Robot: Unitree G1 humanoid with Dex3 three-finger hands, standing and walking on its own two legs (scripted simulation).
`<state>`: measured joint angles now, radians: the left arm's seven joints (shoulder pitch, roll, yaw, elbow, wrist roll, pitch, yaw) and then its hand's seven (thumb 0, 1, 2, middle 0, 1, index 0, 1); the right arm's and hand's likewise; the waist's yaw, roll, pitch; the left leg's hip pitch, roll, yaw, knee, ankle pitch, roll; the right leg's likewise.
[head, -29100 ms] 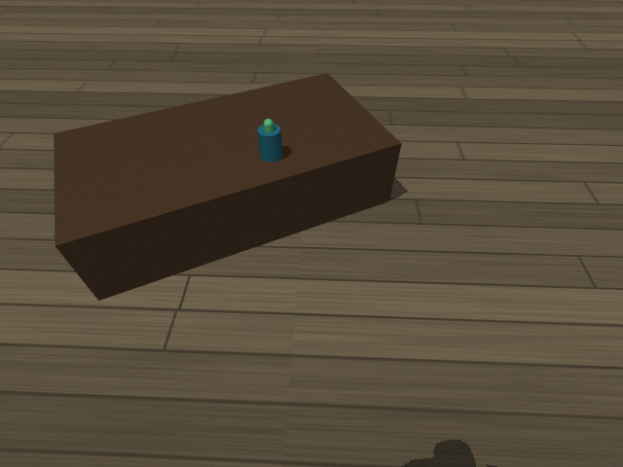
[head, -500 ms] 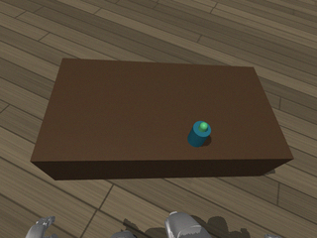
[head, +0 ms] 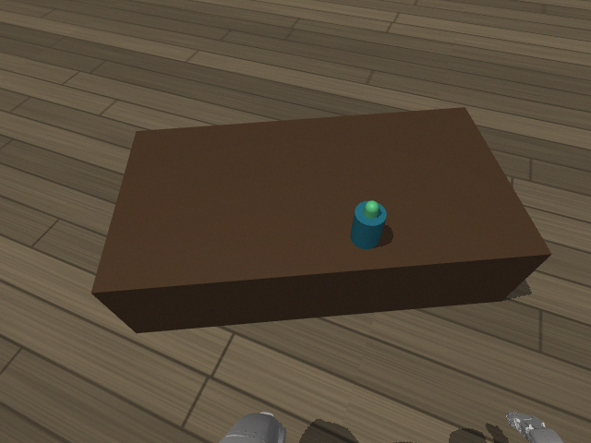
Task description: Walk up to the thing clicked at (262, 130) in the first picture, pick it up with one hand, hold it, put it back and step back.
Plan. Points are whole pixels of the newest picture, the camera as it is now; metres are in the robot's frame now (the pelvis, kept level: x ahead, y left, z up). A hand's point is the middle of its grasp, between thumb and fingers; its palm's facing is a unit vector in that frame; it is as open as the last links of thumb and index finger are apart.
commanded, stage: step back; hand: right
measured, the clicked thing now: (368, 221) +0.70 -0.18 -0.36
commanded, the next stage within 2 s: none
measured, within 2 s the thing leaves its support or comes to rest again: neither
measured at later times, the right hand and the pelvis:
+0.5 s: hand out of the picture -0.01 -0.30 -0.14, palm faces -0.06 +0.90 -0.44, open 7.4 cm; pelvis -0.15 -0.03 -0.02, yaw +0 degrees
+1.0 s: hand out of the picture -0.19 -0.31 -0.14, palm faces -0.14 +0.89 -0.43, open 7.4 cm; pelvis -0.31 -0.06 -0.01, yaw +4 degrees
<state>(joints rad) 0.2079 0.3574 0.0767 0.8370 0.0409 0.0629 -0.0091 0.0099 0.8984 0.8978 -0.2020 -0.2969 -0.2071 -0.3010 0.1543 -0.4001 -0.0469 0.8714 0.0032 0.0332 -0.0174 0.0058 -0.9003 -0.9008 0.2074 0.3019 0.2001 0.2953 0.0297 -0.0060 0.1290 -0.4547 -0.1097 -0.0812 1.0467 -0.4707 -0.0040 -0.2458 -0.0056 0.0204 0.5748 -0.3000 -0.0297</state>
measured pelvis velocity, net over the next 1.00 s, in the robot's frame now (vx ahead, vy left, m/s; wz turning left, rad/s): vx -0.31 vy -0.06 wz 0.07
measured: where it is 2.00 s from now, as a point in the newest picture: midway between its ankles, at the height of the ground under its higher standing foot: outside the picture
